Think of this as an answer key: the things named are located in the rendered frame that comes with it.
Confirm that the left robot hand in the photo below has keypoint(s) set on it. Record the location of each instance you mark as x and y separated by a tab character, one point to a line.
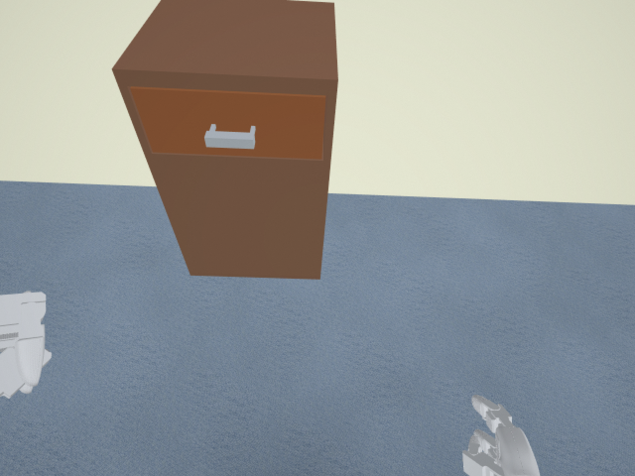
22	342

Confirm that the drawer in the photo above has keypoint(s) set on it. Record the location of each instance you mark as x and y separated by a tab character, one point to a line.
287	125

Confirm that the handle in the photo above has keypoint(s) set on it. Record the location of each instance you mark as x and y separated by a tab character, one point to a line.
236	140

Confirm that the cabinet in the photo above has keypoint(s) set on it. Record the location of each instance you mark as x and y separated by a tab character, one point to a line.
240	216

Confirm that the right robot hand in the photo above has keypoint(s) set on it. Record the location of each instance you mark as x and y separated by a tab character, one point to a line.
508	454

